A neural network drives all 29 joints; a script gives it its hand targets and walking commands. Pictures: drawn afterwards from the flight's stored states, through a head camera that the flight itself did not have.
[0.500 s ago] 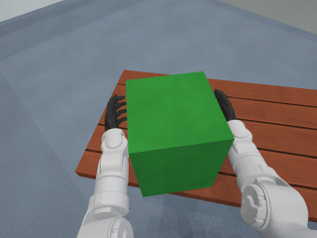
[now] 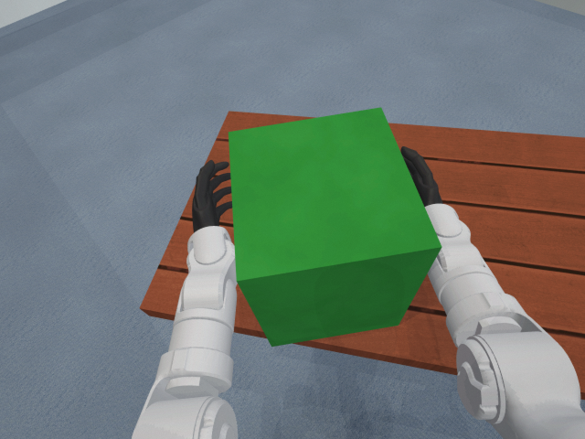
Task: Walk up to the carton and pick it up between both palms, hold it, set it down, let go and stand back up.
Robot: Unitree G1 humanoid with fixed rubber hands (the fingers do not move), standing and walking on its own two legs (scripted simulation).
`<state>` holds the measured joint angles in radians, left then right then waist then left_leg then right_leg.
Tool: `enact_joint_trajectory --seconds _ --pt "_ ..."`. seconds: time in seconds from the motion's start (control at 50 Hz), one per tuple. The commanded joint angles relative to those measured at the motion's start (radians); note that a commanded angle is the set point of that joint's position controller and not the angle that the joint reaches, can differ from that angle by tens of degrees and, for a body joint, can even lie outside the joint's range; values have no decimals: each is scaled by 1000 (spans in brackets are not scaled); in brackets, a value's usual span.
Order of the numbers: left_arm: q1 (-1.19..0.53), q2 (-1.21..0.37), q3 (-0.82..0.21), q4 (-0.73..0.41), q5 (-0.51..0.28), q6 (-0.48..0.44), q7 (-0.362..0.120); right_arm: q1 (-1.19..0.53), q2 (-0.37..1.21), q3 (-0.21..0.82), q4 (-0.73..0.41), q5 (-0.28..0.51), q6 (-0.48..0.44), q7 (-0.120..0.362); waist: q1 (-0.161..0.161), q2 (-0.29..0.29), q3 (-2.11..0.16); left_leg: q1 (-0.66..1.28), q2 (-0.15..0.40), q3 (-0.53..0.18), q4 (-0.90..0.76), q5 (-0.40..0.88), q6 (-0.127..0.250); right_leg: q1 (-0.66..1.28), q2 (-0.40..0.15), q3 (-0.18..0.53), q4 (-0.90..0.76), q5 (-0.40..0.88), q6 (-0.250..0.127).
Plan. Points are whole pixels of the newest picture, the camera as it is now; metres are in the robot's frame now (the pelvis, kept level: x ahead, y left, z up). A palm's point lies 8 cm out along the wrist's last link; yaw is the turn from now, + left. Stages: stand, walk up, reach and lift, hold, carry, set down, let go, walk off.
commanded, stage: set down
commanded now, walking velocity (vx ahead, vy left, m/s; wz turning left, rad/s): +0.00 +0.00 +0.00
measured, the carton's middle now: (321, 237) +0.40 +0.04 +0.02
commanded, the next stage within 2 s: none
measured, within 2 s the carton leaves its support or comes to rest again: neither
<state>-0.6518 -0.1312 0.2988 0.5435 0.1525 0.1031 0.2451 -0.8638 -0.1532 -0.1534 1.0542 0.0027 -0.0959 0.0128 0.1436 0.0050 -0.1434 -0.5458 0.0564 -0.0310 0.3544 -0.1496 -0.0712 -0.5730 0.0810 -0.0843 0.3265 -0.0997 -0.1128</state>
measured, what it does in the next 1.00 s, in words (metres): stands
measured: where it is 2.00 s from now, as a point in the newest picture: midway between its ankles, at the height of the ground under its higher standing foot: outside the picture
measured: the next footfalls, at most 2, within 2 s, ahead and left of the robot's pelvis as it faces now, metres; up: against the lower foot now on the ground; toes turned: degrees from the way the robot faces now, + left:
none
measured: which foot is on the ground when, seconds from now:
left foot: down 0.00-1.00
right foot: down 0.00-1.00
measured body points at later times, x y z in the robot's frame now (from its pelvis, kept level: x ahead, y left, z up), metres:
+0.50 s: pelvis -0.01 +0.00 +0.00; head +0.12 -0.01 +0.43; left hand +0.38 +0.18 +0.05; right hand +0.46 -0.18 +0.04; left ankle -0.01 +0.17 -0.74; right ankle +0.01 -0.05 -0.74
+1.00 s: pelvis -0.02 +0.00 +0.00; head +0.05 +0.00 +0.45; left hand +0.33 +0.18 +0.05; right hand +0.34 -0.22 +0.03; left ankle -0.01 +0.17 -0.74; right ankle +0.01 -0.05 -0.74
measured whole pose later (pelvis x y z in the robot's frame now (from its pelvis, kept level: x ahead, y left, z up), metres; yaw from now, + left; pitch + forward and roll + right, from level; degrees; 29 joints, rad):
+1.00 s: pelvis -0.02 +0.00 +0.00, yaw -5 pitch +12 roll +1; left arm -0.28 -0.06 0.13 0.20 0.02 0.21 0.25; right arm -0.36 -0.42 0.07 0.59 0.32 -0.07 0.16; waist 0.10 -0.01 -0.05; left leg -0.41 0.05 -0.05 0.35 -0.15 -0.06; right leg -0.45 0.11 0.01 0.30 -0.05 -0.10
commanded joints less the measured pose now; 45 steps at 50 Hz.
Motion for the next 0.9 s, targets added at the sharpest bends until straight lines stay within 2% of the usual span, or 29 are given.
enact_joint_trajectory --seconds 0.0,0.12,0.22,0.34,0.44,0.56,0.62,0.7,0.74,0.84,0.88 --pt "-402 -52 -140 -204 -18 -28 9 -554 -83 67 -234 71 -34 -19 -37 -122 -774 87 -50 66 20 286 62 663 -74 91 92 494 144" --pt "-361 -10 -141 -242 -34 -6 14 -517 -154 92 -238 128 -20 -19 -37 -104 -771 99 -41 52 33 310 56 643 -62 93 97 499 137" --pt "-288 51 -155 -305 -56 20 20 -456 -268 109 -274 184 -24 -12 -42 -87 -788 111 -33 39 42 352 47 657 -54 97 106 560 132" --pt "-187 103 -191 -483 -108 65 24 -360 -394 149 -382 276 -27 18 -58 -88 -817 125 -21 15 45 417 46 698 -47 106 124 668 134" --pt "-121 126 -185 -569 -126 94 12 -276 -440 175 -455 323 -26 63 -58 -116 -802 91 -17 0 23 388 59 731 -70 154 111 653 144" --pt "-14 140 -143 -610 -131 91 -10 -155 -460 213 -546 358 -39 103 -33 -152 -766 30 -28 -9 -7 313 69 808 -124 235 94 640 169" --pt "19 141 -124 -611 -130 79 -18 -101 -466 216 -576 365 -44 117 -25 -172 -726 22 -32 -16 -21 270 71 823 -145 268 73 581 175" --pt "75 136 -119 -626 -126 64 -25 -15 -469 198 -622 356 -52 121 -31 -180 -679 21 -36 -21 -27 240 68 837 -163 296 46 489 176" --pt "94 132 -125 -622 -125 57 -25 30 -472 178 -628 346 -52 124 -41 -180 -644 33 -36 -22 -30 225 68 825 -164 300 28 409 171" --pt "91 138 -152 -581 -129 41 -8 74 -458 142 -663 323 -46 135 -35 -203 -548 54 -38 -9 -20 177 84 762 -151 305 -17 108 146" --pt "97 135 -167 -580 -129 43 3 93 -454 133 -677 322 -45 141 -34 -206 -516 69 -39 -4 -11 170 89 747 -145 306 -24 29 137"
